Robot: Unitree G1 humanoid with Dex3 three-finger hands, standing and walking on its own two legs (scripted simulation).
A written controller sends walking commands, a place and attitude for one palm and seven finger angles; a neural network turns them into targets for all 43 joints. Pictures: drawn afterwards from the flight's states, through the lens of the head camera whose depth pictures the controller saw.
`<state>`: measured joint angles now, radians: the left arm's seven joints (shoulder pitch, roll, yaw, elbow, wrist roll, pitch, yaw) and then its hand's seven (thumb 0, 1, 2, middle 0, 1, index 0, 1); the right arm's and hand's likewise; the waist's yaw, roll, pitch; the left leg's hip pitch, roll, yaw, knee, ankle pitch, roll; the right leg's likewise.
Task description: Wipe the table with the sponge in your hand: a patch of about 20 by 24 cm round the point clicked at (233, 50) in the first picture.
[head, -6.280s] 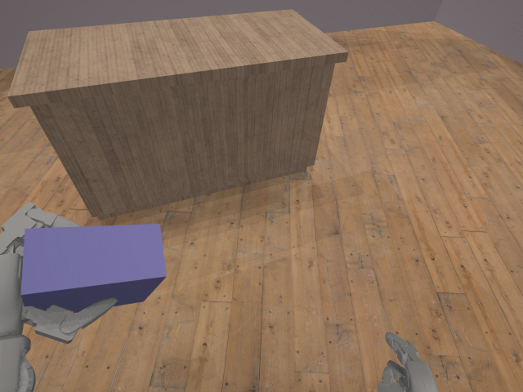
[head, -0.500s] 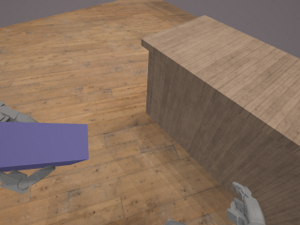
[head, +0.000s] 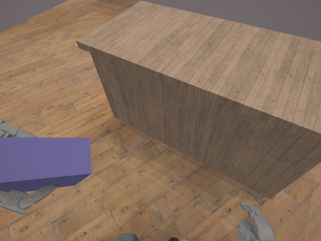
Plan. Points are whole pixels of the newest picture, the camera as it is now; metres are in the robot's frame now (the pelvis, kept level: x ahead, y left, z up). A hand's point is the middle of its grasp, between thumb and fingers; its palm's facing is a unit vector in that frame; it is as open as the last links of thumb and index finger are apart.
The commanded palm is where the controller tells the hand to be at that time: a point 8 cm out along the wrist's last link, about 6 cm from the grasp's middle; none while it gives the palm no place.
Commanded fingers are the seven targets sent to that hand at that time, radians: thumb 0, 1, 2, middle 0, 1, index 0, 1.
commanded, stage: turn to face it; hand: left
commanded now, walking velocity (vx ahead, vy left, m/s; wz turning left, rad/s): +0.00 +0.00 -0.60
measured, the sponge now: (57, 165) +0.23 +0.20 +0.15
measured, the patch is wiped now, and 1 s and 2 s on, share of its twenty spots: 0.00 0.00 0.00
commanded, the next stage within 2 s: take the last steps up to it in 1.54 s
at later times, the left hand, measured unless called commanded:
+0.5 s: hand (116, 174) +0.21 +0.09 +0.15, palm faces +0.16 -0.85 -0.50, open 10.8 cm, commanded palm +0.15 +0.15 +0.18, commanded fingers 0.00 0.10 1.30 -1.20 -1.60 -1.20 -1.60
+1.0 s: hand (180, 200) +0.17 -0.02 +0.16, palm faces -0.13 -0.88 -0.45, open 10.8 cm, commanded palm +0.14 +0.05 +0.18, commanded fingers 0.00 0.10 1.30 -1.20 -1.60 -1.20 -1.60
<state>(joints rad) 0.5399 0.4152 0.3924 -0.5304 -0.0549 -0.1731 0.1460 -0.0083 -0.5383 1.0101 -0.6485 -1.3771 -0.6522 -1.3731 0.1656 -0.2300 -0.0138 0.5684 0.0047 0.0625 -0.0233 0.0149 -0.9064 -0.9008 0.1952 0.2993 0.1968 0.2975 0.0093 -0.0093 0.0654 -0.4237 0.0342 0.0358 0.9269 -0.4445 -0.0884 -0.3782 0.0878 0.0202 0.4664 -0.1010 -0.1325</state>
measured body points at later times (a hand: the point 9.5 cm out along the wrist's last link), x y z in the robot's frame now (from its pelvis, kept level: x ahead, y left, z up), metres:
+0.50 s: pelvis -0.08 -0.08 -0.02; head -0.02 -0.12 +0.42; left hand +0.20 +0.13 +0.18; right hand +0.04 -0.32 -0.14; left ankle -0.07 +0.12 -0.67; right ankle -0.02 -0.15 -0.74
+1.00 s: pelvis -0.14 -0.10 -0.01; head -0.11 -0.13 +0.44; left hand +0.17 +0.03 +0.19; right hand -0.10 -0.41 -0.09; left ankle -0.09 +0.05 -0.74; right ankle -0.05 -0.16 -0.72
